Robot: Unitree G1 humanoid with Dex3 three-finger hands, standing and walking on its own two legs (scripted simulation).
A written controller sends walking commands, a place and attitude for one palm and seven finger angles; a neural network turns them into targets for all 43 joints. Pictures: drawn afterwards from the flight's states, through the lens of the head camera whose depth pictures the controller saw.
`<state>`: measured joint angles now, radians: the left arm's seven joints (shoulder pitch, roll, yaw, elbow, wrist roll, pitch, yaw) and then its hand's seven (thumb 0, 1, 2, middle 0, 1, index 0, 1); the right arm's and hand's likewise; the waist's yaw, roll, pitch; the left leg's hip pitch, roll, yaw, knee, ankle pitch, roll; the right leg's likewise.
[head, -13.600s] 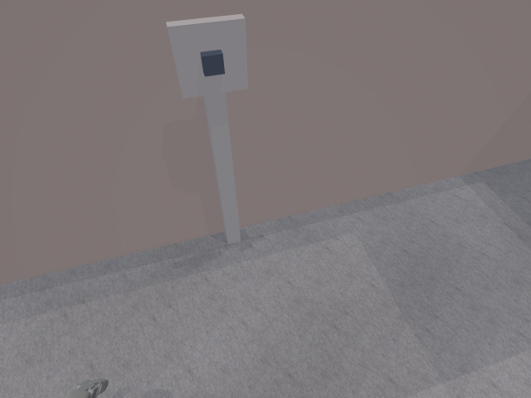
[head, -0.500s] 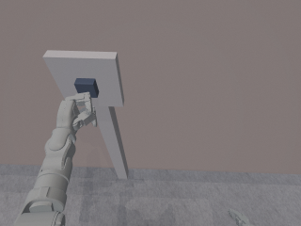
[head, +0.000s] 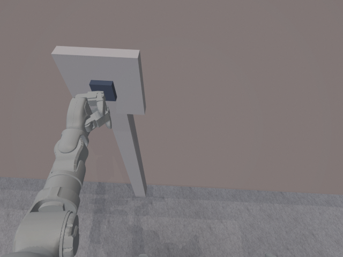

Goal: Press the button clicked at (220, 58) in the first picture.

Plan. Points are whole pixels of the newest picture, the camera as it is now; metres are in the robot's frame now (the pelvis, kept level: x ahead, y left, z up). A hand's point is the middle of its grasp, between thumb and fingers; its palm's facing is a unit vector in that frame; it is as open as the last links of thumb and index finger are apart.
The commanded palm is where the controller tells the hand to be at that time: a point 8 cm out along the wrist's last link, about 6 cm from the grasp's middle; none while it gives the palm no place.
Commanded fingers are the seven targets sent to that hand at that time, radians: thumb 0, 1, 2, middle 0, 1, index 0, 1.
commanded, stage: press the button with the knuckle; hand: left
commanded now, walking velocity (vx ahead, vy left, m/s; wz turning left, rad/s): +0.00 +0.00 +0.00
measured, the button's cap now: (104, 88) +0.48 +0.17 +0.12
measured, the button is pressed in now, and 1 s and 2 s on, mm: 8 1 0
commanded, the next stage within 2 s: hold the button down briefly in 0.24 s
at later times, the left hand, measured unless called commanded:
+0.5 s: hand (106, 112) +0.43 +0.16 +0.09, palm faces +0.00 -1.00 -0.03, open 3.5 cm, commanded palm +0.44 +0.20 +0.09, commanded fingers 0.00 0.90 0.90 -1.30 -1.50 -1.30 -1.50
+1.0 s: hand (106, 116) +0.42 +0.16 +0.09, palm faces +0.02 -1.00 -0.02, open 3.5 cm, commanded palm +0.39 +0.20 +0.09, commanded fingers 0.00 0.90 0.90 -1.30 -1.50 -1.30 -1.50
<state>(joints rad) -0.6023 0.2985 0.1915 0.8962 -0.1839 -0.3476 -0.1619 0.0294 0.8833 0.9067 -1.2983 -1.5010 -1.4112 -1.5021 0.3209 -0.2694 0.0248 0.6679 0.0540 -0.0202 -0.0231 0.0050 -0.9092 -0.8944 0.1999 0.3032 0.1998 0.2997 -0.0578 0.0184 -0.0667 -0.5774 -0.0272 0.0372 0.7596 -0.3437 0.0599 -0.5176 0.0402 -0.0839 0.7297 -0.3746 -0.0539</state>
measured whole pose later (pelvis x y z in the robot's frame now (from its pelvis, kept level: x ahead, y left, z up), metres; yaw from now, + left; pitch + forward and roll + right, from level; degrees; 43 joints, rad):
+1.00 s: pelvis -0.02 +0.00 -0.01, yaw +0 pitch +10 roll -2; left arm -0.69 0.33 0.19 1.00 -0.19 -0.39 -0.14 0.02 0.89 0.91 -1.30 -1.50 -1.48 -1.50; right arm 0.37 -0.28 0.03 0.67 0.05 -0.05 -0.01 0.00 -0.91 -0.89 0.20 0.30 0.20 0.30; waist -0.08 0.03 -0.07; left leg -0.67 -0.02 0.03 0.82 -0.33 0.06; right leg -0.61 0.04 -0.09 0.79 -0.37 -0.06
